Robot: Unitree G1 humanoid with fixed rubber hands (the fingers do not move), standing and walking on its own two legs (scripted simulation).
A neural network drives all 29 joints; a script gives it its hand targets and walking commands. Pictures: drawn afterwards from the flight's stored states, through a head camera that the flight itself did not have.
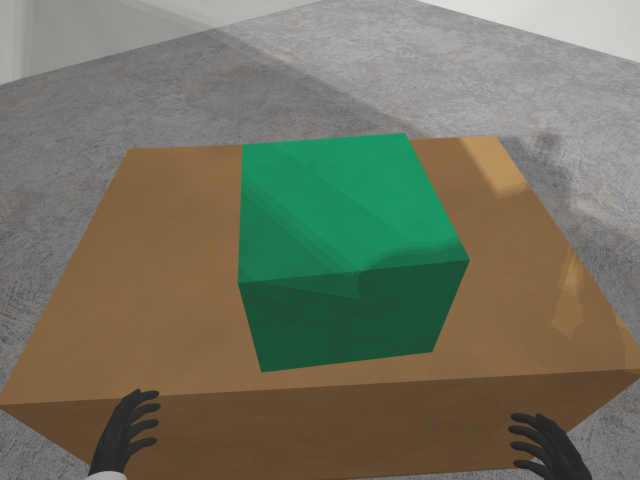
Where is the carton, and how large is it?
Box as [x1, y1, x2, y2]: [238, 133, 469, 372]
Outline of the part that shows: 404,133 243,145 238,285 261,372 432,351 469,259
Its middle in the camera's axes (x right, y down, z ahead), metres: +0.02 +0.02 +0.67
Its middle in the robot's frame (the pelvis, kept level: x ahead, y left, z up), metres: +0.50 +0.02 -0.02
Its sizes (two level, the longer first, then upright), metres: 0.305 0.292 0.243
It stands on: a pedestal, 0.62 m high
